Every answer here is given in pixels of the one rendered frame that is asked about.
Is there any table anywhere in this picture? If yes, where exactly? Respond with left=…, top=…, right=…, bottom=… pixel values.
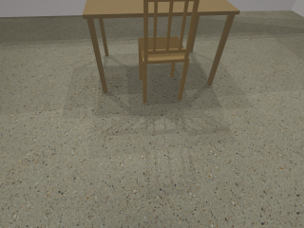
left=83, top=0, right=240, bottom=93

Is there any chair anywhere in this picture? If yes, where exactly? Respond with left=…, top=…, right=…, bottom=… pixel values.
left=138, top=0, right=200, bottom=104

